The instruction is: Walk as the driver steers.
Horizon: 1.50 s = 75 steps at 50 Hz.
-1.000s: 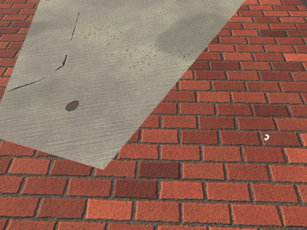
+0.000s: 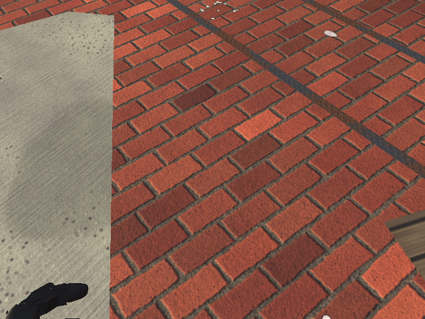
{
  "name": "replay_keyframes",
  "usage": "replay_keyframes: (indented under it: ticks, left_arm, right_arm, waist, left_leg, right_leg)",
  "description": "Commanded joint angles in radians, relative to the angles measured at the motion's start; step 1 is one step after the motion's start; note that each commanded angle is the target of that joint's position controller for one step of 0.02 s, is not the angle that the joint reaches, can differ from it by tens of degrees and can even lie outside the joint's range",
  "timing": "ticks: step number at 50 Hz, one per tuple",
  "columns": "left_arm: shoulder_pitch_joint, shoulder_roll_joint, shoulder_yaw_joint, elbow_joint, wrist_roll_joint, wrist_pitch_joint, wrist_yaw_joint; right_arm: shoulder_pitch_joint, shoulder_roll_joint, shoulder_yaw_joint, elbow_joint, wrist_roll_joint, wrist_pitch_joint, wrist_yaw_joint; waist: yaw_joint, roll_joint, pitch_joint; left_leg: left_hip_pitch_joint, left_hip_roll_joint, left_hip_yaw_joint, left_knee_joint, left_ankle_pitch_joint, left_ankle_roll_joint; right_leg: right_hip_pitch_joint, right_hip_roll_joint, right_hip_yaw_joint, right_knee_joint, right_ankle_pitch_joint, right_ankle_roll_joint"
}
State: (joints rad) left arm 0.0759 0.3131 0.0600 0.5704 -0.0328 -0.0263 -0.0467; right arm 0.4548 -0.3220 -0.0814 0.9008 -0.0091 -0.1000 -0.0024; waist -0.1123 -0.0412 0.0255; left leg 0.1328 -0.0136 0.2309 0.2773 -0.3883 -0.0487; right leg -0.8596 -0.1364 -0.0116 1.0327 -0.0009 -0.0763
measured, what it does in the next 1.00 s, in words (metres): walks ahead, turning left: right foot, then left foot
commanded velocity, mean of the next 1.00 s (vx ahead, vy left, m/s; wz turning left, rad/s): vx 0.22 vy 0.00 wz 0.54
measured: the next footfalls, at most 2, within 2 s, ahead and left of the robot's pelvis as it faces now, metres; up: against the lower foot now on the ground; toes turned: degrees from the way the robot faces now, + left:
right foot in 0.12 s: +0.33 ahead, -0.11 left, +0.00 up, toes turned -7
left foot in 0.62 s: +0.38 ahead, +0.14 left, +0.00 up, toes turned +21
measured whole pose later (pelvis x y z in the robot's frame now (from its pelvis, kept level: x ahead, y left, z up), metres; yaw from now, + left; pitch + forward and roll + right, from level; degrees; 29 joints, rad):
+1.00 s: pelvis +0.35 +0.03 +0.02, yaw +36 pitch +4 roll -3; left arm 0.01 0.30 0.09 0.75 -0.01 -0.01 0.01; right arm 0.17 -0.34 -0.11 0.55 0.02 0.05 -0.04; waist -0.01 0.00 0.04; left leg -0.38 -0.13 -0.24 0.50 -0.16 0.05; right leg -0.50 0.07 0.17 0.74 -0.30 0.06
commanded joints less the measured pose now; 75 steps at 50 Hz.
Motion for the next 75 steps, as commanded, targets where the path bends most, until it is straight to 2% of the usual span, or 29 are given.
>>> replay_keyframes:
  ticks: [1,3,5,6,7,8,9,11,17,22,30,31,32,33,34,36,38,44,54,55,56,57,58,59,64,70,73,74,75]
  left_arm:
    - [-0.094,-0.011,-0.014,-0.080,0.012,-0.026,-0.033]
    - [-0.065,0.010,0.000,-0.090,0.021,-0.045,-0.043]
    - [0.244,0.099,0.052,-0.012,0.022,-0.043,-0.024]
    - [0.353,0.164,0.073,0.024,0.038,-0.029,0.005]
    - [0.310,0.240,0.054,0.007,0.087,-0.034,0.029]
    - [0.362,0.173,0.043,-0.017,0.103,-0.037,0.019]
    - [0.325,0.153,0.038,0.009,0.089,-0.045,0.009]
    - [0.182,0.077,0.016,0.045,0.047,-0.066,0.006]
    - [0.011,0.049,0.017,0.075,0.072,-0.080,0.037]
    - [-0.009,0.070,0.027,0.090,0.057,-0.034,0.084]
    - [-0.027,0.107,0.055,0.117,-0.009,0.021,0.064]
    - [0.016,0.088,0.054,0.135,-0.010,0.025,0.059]
    - [0.013,0.070,0.050,0.095,0.026,0.021,0.057]
    - [-0.041,0.038,0.036,0.039,0.058,0.015,0.058]
    - [-0.073,0.074,0.043,0.054,0.050,0.013,0.056]
    - [-0.097,0.059,0.042,0.066,0.038,0.006,0.071]
    - [-0.096,0.077,0.051,0.072,0.048,0.009,0.079]
    - [-0.100,0.029,0.036,0.104,0.029,0.009,0.073]
    - [0.002,0.098,0.065,0.140,0.022,-0.023,0.043]
    - [0.038,0.127,0.077,0.150,0.027,-0.021,0.045]
    - [0.025,0.182,0.085,0.133,0.041,-0.010,0.052]
    - [0.015,0.203,0.085,0.131,0.077,-0.004,0.053]
    - [-0.036,0.150,0.075,0.099,0.075,-0.009,0.059]
    - [-0.075,0.100,0.061,0.082,0.062,-0.004,0.072]
    - [0.023,0.111,0.046,0.099,0.050,0.022,0.094]
    - [0.038,0.100,0.027,0.129,0.031,0.023,0.043]
    - [0.078,0.140,0.031,0.146,-0.007,0.018,0.030]
    - [0.093,0.128,0.025,0.140,0.003,0.007,0.025]
    - [0.094,0.061,0.007,0.116,0.032,-0.007,0.014]
  right_arm:
    - [-0.132,-0.142,-0.009,-0.100,0.004,-0.015,-0.010]
    - [-0.048,-0.204,-0.013,-0.073,0.020,-0.005,-0.018]
    - [-0.080,-0.231,-0.010,-0.062,0.030,0.011,-0.017]
    - [-0.101,-0.197,0.001,-0.076,0.033,0.006,-0.016]
    - [0.100,-0.012,0.049,-0.081,-0.009,-0.004,0.006]
    - [0.133,-0.105,0.040,-0.035,0.055,-0.024,0.016]
    - [-0.045,-0.156,0.017,-0.079,0.087,-0.015,0.009]
    - [-0.100,-0.081,0.026,-0.089,0.058,0.019,-0.015]
    - [-0.078,-0.030,0.000,-0.115,0.037,0.119,-0.035]
    - [-0.189,-0.016,0.000,-0.173,0.022,0.127,0.000]
    - [-0.212,-0.060,-0.038,-0.269,0.029,0.158,0.042]
    - [-0.125,-0.115,-0.064,-0.252,0.020,0.150,0.026]
    - [-0.086,-0.275,-0.108,-0.264,0.014,0.140,0.001]
    - [-0.102,-0.300,-0.098,-0.294,-0.024,0.118,0.009]
    - [-0.110,-0.254,-0.087,-0.305,-0.017,0.088,0.029]
    - [-0.190,-0.195,-0.073,-0.315,0.031,0.073,0.021]
    - [-0.273,-0.141,-0.056,-0.352,0.039,0.095,-0.010]
    - [-0.254,-0.172,-0.072,-0.392,0.029,0.124,-0.048]
    - [-0.344,-0.169,-0.064,-0.457,0.036,0.153,-0.032]
    - [-0.338,-0.143,-0.054,-0.461,0.039,0.155,-0.029]
    - [-0.244,-0.073,-0.034,-0.446,0.031,0.158,-0.024]
    - [-0.252,-0.120,-0.048,-0.481,0.036,0.145,-0.019]
    - [-0.250,-0.208,-0.071,-0.461,0.024,0.137,-0.013]
    - [-0.247,-0.227,-0.079,-0.436,0.028,0.141,-0.010]
    - [-0.298,-0.097,-0.028,-0.443,0.032,0.147,-0.007]
    - [-0.288,-0.012,0.016,-0.407,0.003,0.131,-0.017]
    - [-0.235,-0.073,-0.009,-0.366,0.008,0.130,-0.021]
    - [-0.207,-0.123,-0.021,-0.373,0.007,0.132,-0.032]
    - [-0.171,-0.198,-0.036,-0.384,-0.014,0.143,-0.048]
  waist:
    - [0.066,0.012,0.159]
    - [0.101,0.086,0.086]
    - [0.292,0.133,-0.075]
    - [0.349,0.080,-0.134]
    - [0.165,-0.248,-0.325]
    - [0.249,-0.120,-0.635]
    - [0.255,-0.009,-0.484]
    - [0.143,0.053,-0.194]
    - [0.040,-0.035,-0.085]
    - [0.081,-0.027,-0.086]
    - [0.063,-0.029,-0.078]
    - [0.032,0.068,-0.095]
    - [0.049,0.357,-0.080]
    - [0.082,0.399,-0.202]
    - [0.048,0.209,-0.262]
    - [0.096,0.076,-0.170]
    - [0.134,0.120,-0.164]
    - [0.113,0.153,-0.191]
    - [0.130,0.234,-0.147]
    - [0.135,0.183,-0.160]
    - [0.080,-0.032,-0.197]
    - [0.058,-0.256,-0.132]
    - [0.057,-0.187,-0.093]
    - [0.061,-0.121,-0.073]
    - [0.136,-0.061,-0.056]
    - [0.135,-0.142,-0.127]
    - [0.106,-0.144,-0.090]
    - [0.103,-0.095,-0.130]
    - [0.113,0.126,-0.186]
  left_leg:
    - [-0.216,0.231,-0.020,-0.099,0.750,0.106]
    - [-0.158,0.266,-0.044,0.022,1.239,0.129]
    - [-0.180,0.269,-0.061,0.368,1.348,0.131]
    - [-0.348,0.189,-0.061,0.667,0.980,0.092]
    - [-0.662,0.019,-0.172,1.158,-0.305,0.049]
    - [-0.648,-0.033,-0.486,1.280,-0.301,0.062]
    - [-0.667,0.010,-0.435,1.238,-0.210,0.048]
    - [-0.720,0.104,-0.354,1.083,-0.084,0.016]
    - [-0.626,0.159,-0.299,0.932,0.076,-0.042]
    - [-0.641,0.161,-0.230,0.660,0.300,-0.021]
    - [-0.536,0.079,-0.105,0.337,0.186,0.100]
    - [-0.395,0.050,-0.161,0.230,0.389,0.152]
    - [-0.242,0.231,-0.512,0.175,0.979,0.265]
    - [-0.105,0.351,-0.862,0.123,0.895,0.454]
    - [-0.082,0.361,-0.830,0.085,0.767,0.436]
    - [-0.152,0.272,-0.686,0.083,0.593,0.335]
    - [-0.248,0.212,-0.624,0.076,0.537,0.283]
    - [-0.259,0.151,-0.658,0.097,0.432,0.249]
    - [-0.386,0.064,-0.822,0.170,0.280,0.191]
    - [-0.456,0.016,-0.785,0.238,0.156,0.156]
    - [-0.573,-0.098,-0.631,0.454,-0.172,0.109]
    - [-0.748,-0.158,-0.471,0.672,-0.246,0.061]
    - [-0.785,-0.062,-0.443,0.823,-0.172,0.027]
    - [-0.779,-0.034,-0.418,0.873,-0.092,0.013]
    - [-0.811,0.015,-0.298,0.908,0.007,-0.035]
    - [-0.472,0.014,-0.253,0.422,-0.054,-0.034]
    - [-0.246,-0.026,-0.230,0.053,0.230,0.014]
    - [-0.125,0.074,-0.313,0.074,0.331,0.048]
    - [0.004,0.282,-0.467,0.157,0.679,0.130]
  right_leg:
    - [0.184,0.057,-0.083,-0.238,0.107,-0.033]
    - [0.375,0.176,-0.134,-0.304,0.036,-0.056]
    - [0.744,0.208,-0.070,-0.451,0.091,-0.123]
    - [0.991,0.116,0.045,-0.503,0.312,-0.138]
    - [1.336,-0.238,0.395,-0.308,0.951,-0.253]
    - [1.340,-0.337,0.610,-0.426,0.781,-0.355]
    - [1.157,-0.283,0.483,-0.529,0.699,-0.307]
    - [0.849,-0.210,0.296,-0.624,0.499,-0.227]
    - [0.533,-0.163,-0.037,-0.802,0.352,-0.192]
    - [0.637,-0.147,-0.170,-0.784,0.168,-0.167]
    - [0.793,-0.219,-0.228,-0.512,0.225,-0.036]
    - [0.719,-0.144,-0.256,-0.317,0.190,0.023]
    - [0.444,0.006,-0.281,0.009,-0.251,0.116]
    - [0.180,0.173,-0.076,0.250,-0.710,0.159]
    - [0.138,0.155,0.076,0.308,-0.687,0.135]
    - [0.104,0.126,0.114,0.217,-0.512,0.100]
    - [0.184,0.123,0.126,0.112,-0.406,0.101]
    - [0.258,0.201,0.148,-0.170,-0.310,0.145]
    - [0.566,0.203,0.147,-0.605,-0.208,0.101]
    - [0.686,0.123,0.179,-0.690,-0.130,0.075]
    - [0.813,-0.096,0.364,-0.714,-0.094,-0.009]
    - [0.745,-0.231,0.588,-0.779,-0.048,-0.151]
    - [0.711,-0.251,0.546,-0.775,-0.071,-0.179]
    - [0.683,-0.183,0.418,-0.758,-0.120,-0.142]
    - [0.746,-0.086,0.195,-0.744,0.030,-0.145]
    - [0.703,-0.063,0.150,-0.690,0.139,-0.148]
    - [0.612,-0.035,0.191,-0.623,0.124,-0.084]
    - [0.538,-0.014,0.206,-0.589,0.013,-0.021]
    - [0.391,0.077,0.128,-0.409,-0.273,0.050]
Keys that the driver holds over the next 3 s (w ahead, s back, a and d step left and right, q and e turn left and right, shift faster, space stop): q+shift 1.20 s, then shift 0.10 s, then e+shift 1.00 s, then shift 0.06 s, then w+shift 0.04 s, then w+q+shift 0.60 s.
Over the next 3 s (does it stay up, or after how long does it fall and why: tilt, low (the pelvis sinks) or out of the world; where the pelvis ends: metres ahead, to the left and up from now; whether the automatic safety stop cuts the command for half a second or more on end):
stays up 0.65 0.06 0.00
